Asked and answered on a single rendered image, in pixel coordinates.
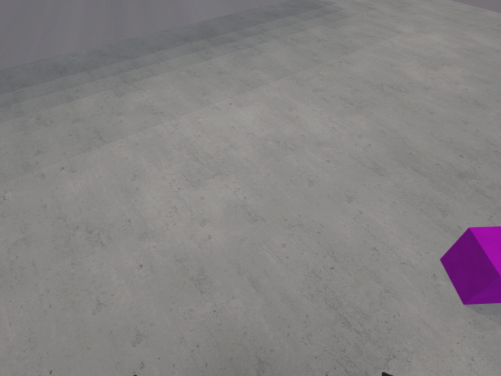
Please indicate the carton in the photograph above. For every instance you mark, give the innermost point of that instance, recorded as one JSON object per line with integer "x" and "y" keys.
{"x": 473, "y": 264}

